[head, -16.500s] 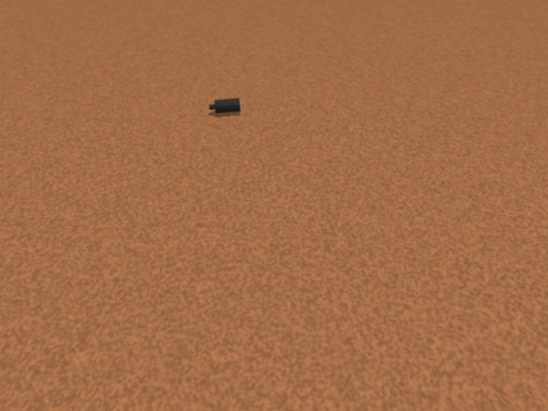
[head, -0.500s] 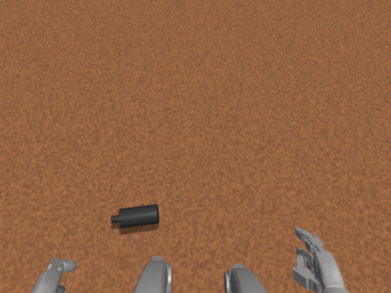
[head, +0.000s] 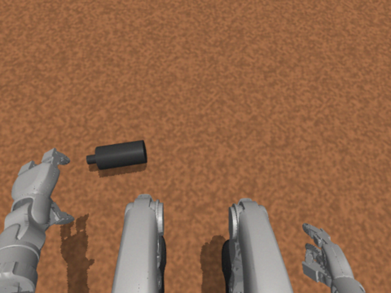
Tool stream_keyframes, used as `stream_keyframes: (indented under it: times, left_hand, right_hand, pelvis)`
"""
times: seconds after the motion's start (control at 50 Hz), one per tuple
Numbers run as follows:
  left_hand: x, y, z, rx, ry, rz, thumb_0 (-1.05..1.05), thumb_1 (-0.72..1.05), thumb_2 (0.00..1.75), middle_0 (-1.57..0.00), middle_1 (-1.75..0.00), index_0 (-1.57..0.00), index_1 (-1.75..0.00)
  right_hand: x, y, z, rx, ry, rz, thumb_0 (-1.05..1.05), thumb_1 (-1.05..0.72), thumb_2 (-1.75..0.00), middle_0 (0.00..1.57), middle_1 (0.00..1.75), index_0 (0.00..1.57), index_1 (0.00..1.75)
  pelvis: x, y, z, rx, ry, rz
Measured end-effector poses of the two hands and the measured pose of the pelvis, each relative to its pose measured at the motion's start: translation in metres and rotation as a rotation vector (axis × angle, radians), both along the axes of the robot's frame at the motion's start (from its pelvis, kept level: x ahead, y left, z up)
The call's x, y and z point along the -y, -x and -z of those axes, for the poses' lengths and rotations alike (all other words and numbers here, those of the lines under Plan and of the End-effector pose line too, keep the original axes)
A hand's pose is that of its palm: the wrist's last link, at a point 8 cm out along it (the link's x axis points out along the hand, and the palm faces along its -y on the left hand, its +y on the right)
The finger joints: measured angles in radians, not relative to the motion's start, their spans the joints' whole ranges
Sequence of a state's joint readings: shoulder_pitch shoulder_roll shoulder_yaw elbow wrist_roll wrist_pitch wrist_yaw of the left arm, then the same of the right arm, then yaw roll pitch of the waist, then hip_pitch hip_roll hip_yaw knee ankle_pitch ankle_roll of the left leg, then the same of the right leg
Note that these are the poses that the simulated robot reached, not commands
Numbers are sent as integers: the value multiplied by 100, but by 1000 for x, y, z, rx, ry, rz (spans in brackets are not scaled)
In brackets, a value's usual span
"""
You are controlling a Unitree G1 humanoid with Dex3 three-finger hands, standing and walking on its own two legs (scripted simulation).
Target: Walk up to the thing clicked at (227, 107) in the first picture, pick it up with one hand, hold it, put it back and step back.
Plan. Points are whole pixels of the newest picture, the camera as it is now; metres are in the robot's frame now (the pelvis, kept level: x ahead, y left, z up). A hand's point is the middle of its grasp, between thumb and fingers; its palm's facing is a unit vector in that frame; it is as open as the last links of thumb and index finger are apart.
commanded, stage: rise first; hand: left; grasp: from above
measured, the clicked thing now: (116, 155) +0.48 +0.29 -0.43
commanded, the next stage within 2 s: none
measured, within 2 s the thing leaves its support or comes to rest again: neither
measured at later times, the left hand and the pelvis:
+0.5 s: hand (78, 174) +0.37 +0.33 -0.24, palm faces -0.45 -0.10 -0.89, open 14.2 cm; pelvis -0.02 +0.01 -0.09, yaw -3 degrees
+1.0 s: hand (91, 167) +0.41 +0.32 -0.29, palm faces -0.44 -0.09 -0.89, open 14.1 cm; pelvis -0.01 +0.01 -0.12, yaw -4 degrees
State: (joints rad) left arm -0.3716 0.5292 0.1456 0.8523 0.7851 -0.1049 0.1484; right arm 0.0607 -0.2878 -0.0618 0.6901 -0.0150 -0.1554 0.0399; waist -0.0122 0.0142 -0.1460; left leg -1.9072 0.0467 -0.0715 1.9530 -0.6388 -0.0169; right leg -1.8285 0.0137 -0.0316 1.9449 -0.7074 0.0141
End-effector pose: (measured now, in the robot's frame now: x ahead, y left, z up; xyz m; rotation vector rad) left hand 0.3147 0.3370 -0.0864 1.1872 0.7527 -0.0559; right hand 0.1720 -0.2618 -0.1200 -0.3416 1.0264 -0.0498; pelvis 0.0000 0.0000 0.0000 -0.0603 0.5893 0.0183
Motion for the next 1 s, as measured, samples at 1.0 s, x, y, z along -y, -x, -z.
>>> stream_keyframes:
  times: [1.0]
  left_hand:
    - [19, -97, 147, 59, -212, 300, 0, -53, 98, -8, -105, -8, -103]
  right_hand:
    - [0, 108, 114, -343, 45, 61, 0, -91, -90, 21, 30, 20, 30]
  pelvis:
    - [-6, 13, 122, 0, 51, 43]
